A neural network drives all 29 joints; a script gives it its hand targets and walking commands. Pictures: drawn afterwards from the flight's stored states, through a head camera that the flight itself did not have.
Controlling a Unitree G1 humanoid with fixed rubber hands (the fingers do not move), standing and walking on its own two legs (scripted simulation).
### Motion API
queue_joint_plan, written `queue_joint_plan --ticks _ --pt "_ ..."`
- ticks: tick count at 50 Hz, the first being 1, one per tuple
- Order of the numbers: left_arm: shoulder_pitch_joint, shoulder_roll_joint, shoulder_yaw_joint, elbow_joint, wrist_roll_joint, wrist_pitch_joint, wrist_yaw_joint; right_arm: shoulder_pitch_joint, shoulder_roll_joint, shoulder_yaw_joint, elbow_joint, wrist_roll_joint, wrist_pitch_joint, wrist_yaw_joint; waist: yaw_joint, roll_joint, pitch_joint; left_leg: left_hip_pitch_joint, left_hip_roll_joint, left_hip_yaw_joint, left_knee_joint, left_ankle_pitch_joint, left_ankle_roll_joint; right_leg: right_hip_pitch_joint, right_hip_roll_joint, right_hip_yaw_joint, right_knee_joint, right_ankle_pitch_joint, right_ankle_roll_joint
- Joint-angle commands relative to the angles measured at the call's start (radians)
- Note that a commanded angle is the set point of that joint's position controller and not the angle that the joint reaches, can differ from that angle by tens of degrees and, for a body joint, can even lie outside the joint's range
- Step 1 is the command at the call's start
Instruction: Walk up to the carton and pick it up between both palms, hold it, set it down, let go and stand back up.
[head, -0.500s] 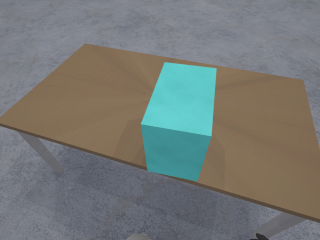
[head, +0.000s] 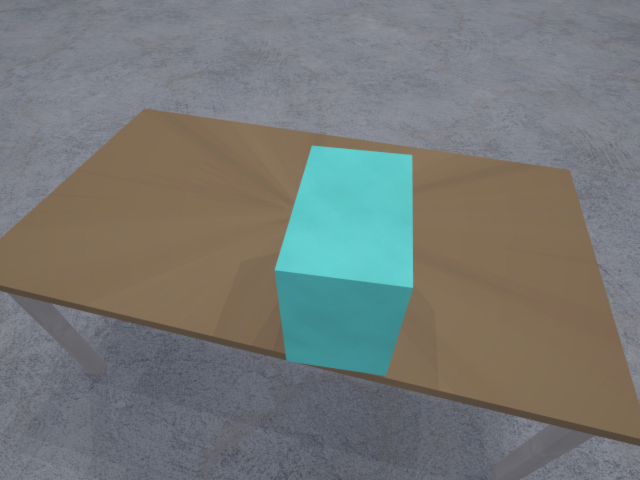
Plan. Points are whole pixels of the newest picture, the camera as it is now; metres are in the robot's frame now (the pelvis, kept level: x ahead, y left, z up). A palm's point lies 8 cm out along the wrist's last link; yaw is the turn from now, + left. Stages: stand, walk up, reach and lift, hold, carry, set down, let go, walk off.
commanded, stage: walk up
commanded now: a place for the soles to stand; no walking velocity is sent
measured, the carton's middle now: (348, 259) +0.51 -0.03 -0.08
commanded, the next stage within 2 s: none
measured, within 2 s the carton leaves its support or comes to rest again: neither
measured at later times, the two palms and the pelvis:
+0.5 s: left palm out of the picture +0.09 +0.25 -0.13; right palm out of the picture +0.05 -0.24 -0.14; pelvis +0.01 +0.01 -0.01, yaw -6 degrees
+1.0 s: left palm out of the picture +0.09 +0.27 -0.14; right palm out of the picture +0.03 -0.22 -0.14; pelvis +0.01 +0.04 -0.01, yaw -11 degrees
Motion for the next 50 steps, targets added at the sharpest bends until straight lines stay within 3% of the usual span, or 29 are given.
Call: queue_joint_plan --ticks 1,5,12,17,22,24,25,27,29,30,31,33,34,35,36,37,38,40,41,42,43,44,45,46,47,48,49,50 --pt "0.043 0.100 0.013 -0.053 0.003 -0.022 0.010 -0.016 -0.132 -0.022 -0.051 0.005 -0.013 -0.004 0.001 0.035 0.066 -0.078 0.159 -0.173 -0.190 0.223 0.015 -0.015 -0.060 0.106 -0.069 0.179 -0.061" --pt "0.034 0.123 0.016 -0.049 0.001 -0.018 0.017 0.003 -0.147 -0.024 -0.046 -0.003 -0.007 -0.005 -0.006 0.018 -0.001 -0.009 0.156 -0.133 -0.147 0.327 -0.005 -0.006 -0.074 0.118 -0.034 0.272 -0.069" --pt "0.014 0.118 0.010 -0.046 0.000 -0.007 0.029 0.017 -0.158 -0.027 -0.050 -0.005 0.011 -0.009 -0.018 0.037 -0.001 0.026 0.173 -0.104 -0.137 0.377 -0.010 -0.057 -0.062 0.112 0.018 0.285 -0.067" --pt "0.014 0.112 0.008 -0.046 0.001 -0.006 0.032 0.022 -0.169 -0.030 -0.047 -0.012 0.022 -0.010 -0.018 0.017 0.007 0.026 0.179 -0.071 -0.120 0.390 -0.012 -0.066 -0.054 0.133 0.031 0.313 -0.069" --pt "0.032 0.146 0.019 -0.046 0.000 -0.005 0.036 0.006 -0.168 -0.025 -0.071 -0.013 0.031 -0.008 -0.012 -0.049 0.007 -0.029 0.152 -0.039 -0.033 0.292 -0.040 -0.046 -0.101 0.243 0.020 0.355 -0.115" --pt "0.052 0.166 0.027 -0.049 -0.001 -0.006 0.037 -0.004 -0.156 -0.022 -0.081 -0.022 0.033 -0.006 0.000 -0.079 0.009 -0.062 0.122 -0.030 0.029 0.226 -0.058 -0.049 -0.152 0.335 -0.016 0.347 -0.149" --pt "0.058 0.177 0.038 -0.031 -0.010 -0.006 0.034 -0.014 -0.152 -0.019 -0.078 -0.028 0.033 -0.006 -0.008 -0.064 0.018 -0.059 0.124 -0.047 0.046 0.205 -0.075 -0.072 -0.167 0.416 -0.043 0.328 -0.168" --pt "0.031 0.189 0.041 -0.036 -0.008 -0.007 0.032 0.013 -0.144 -0.017 -0.083 -0.025 0.028 -0.005 -0.023 -0.080 0.011 -0.038 0.126 -0.072 0.032 0.180 -0.080 -0.099 -0.177 0.445 -0.055 0.304 -0.178" --pt "-0.011 0.160 0.032 -0.046 -0.003 -0.005 0.028 0.043 -0.163 -0.023 -0.072 -0.020 0.018 -0.006 -0.044 -0.051 0.012 0.051 0.167 -0.094 -0.055 0.263 -0.067 -0.171 -0.115 0.353 0.011 0.303 -0.121" --pt "-0.038 0.130 0.023 -0.050 -0.005 -0.004 0.026 0.065 -0.183 -0.031 -0.060 -0.015 0.015 -0.007 -0.057 -0.012 0.010 0.117 0.208 -0.106 -0.117 0.338 -0.048 -0.219 -0.050 0.239 0.091 0.305 -0.070" --pt "-0.052 0.096 0.012 -0.054 -0.005 -0.002 0.029 0.075 -0.198 -0.037 -0.056 -0.005 0.015 -0.010 -0.061 0.023 0.012 0.143 0.268 -0.131 -0.172 0.426 -0.020 -0.238 -0.001 0.134 0.161 0.214 -0.029" --pt "-0.041 0.075 0.006 -0.051 0.004 0.005 0.040 0.065 -0.191 -0.032 -0.056 0.001 0.019 -0.017 -0.050 0.047 0.042 0.140 0.348 -0.150 -0.186 0.538 0.031 -0.261 0.000 0.086 0.178 -0.062 -0.017" --pt "-0.037 0.075 0.007 -0.047 0.006 0.006 0.043 0.062 -0.185 -0.027 -0.055 -0.005 0.022 -0.020 -0.045 0.055 0.062 0.133 0.360 -0.137 -0.184 0.553 0.043 -0.268 -0.012 0.086 0.170 -0.101 -0.021" --pt "-0.032 0.076 0.005 -0.046 0.007 0.002 0.044 0.049 -0.185 -0.021 -0.056 -0.011 0.024 -0.019 -0.033 0.057 0.075 0.094 0.353 -0.108 -0.166 0.560 0.038 -0.231 -0.026 0.095 0.118 -0.060 -0.032" --pt "0.000 0.079 0.005 -0.044 0.007 -0.005 0.042 0.014 -0.185 -0.012 -0.059 -0.014 0.026 -0.015 -0.005 0.047 0.065 0.002 0.318 -0.054 -0.126 0.543 0.011 -0.113 -0.044 0.125 0.038 0.116 -0.053" --pt "0.051 0.106 0.017 -0.035 0.004 -0.011 0.039 -0.023 -0.191 -0.013 -0.066 -0.017 0.032 -0.011 0.015 0.025 0.033 -0.062 0.235 0.018 -0.056 0.475 -0.027 -0.017 -0.068 0.192 0.038 0.349 -0.077" --pt "0.095 0.154 0.034 -0.014 -0.005 -0.012 0.035 -0.023 -0.188 -0.016 -0.071 -0.024 0.039 -0.010 0.017 -0.013 0.010 -0.085 0.169 0.054 0.032 0.395 -0.065 0.016 -0.099 0.278 0.048 0.443 -0.110" --pt "0.155 0.206 0.062 0.005 -0.012 -0.009 0.037 -0.017 -0.160 -0.006 -0.084 -0.026 0.046 -0.011 0.050 -0.100 -0.048 -0.144 0.102 0.018 0.226 0.163 -0.115 0.064 -0.232 0.498 -0.040 0.453 -0.246" --pt "0.143 0.215 0.067 -0.005 -0.007 -0.007 0.042 -0.025 -0.143 -0.006 -0.099 -0.020 0.049 -0.006 0.046 -0.138 -0.035 -0.193 0.064 -0.021 0.245 -0.094 -0.111 0.061 -0.285 0.607 -0.096 0.410 -0.295" --pt "0.118 0.220 0.070 -0.018 -0.004 -0.005 0.049 -0.036 -0.128 -0.009 -0.108 -0.016 0.049 -0.002 0.042 -0.168 -0.005 -0.249 0.054 -0.067 0.264 -0.322 -0.097 0.050 -0.313 0.668 -0.145 0.344 -0.314" --pt "0.075 0.217 0.070 -0.034 -0.001 -0.004 0.055 -0.022 -0.114 -0.007 -0.108 -0.015 0.045 -0.003 0.029 -0.177 0.016 -0.280 0.074 -0.105 0.292 -0.352 -0.087 0.026 -0.336 0.693 -0.172 0.289 -0.314" --pt "0.027 0.213 0.070 -0.049 0.007 -0.002 0.059 0.015 -0.113 -0.008 -0.096 -0.016 0.039 0.000 0.010 -0.173 0.030 -0.276 0.087 -0.114 0.253 -0.306 -0.077 0.006 -0.319 0.660 -0.168 0.263 -0.286" --pt "-0.029 0.201 0.061 -0.061 0.011 0.000 0.057 0.055 -0.113 -0.011 -0.077 -0.013 0.030 0.002 -0.024 -0.162 0.022 -0.219 0.100 -0.111 0.138 -0.182 -0.065 -0.028 -0.275 0.590 -0.137 0.275 -0.232" --pt "-0.102 0.187 0.047 -0.071 0.012 0.002 0.048 0.108 -0.116 -0.014 -0.056 -0.007 0.017 0.002 -0.074 -0.135 -0.003 -0.076 0.111 -0.093 -0.043 0.031 -0.047 -0.103 -0.205 0.468 -0.086 0.306 -0.154" --pt "-0.140 0.151 0.032 -0.083 0.012 0.002 0.033 0.144 -0.142 -0.026 -0.044 -0.005 0.003 0.000 -0.104 -0.078 -0.042 0.094 0.143 -0.146 -0.155 0.233 -0.022 -0.206 -0.118 0.328 0.003 0.324 -0.069" --pt "-0.103 0.078 0.009 -0.068 -0.001 0.002 0.019 0.114 -0.188 -0.041 -0.047 0.007 -0.010 -0.007 -0.061 0.054 -0.041 0.138 0.259 -0.337 -0.243 0.267 0.000 -0.278 0.011 0.162 0.168 0.179 0.006" --pt "-0.071 0.079 0.009 -0.049 0.004 0.013 0.030 0.095 -0.203 -0.043 -0.048 0.017 -0.011 -0.008 -0.031 0.036 0.008 0.059 0.373 -0.382 -0.263 0.336 0.040 -0.229 0.015 0.106 0.169 -0.160 0.025" --pt "-0.074 0.085 0.009 -0.032 0.012 0.020 0.036 0.083 -0.183 -0.039 -0.041 0.019 -0.011 -0.009 -0.022 0.027 0.044 0.053 0.381 -0.381 -0.248 0.417 0.063 -0.231 -0.008 0.115 0.183 -0.224 0.027"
